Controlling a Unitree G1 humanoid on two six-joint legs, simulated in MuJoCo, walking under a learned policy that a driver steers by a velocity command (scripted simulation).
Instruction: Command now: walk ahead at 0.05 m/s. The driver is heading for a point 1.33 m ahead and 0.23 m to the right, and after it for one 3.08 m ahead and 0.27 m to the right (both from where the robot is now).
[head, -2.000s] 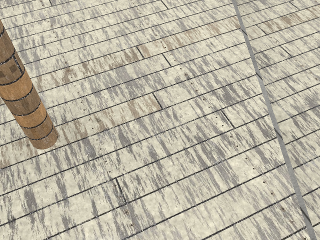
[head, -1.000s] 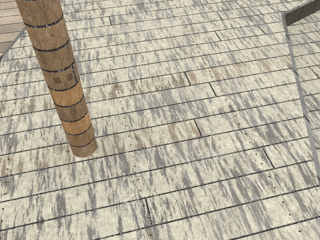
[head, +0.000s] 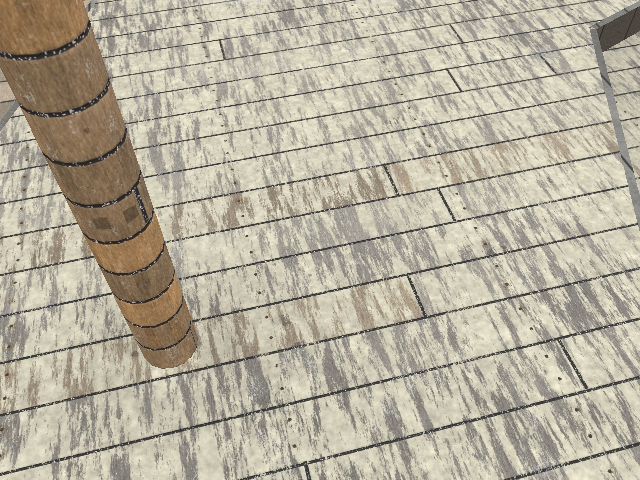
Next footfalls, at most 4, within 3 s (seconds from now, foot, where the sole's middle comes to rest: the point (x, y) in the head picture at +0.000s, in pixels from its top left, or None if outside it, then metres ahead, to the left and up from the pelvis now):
0.16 left None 0.05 0.15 -0.77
1.06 left None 0.48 0.13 -0.77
1.62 right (397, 352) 0.76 -0.14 -0.77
2.18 left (292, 244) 1.10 0.10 -0.77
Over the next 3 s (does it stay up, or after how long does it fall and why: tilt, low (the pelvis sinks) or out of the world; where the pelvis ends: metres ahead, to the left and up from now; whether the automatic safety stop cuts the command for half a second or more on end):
stays up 1.33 -0.12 0.01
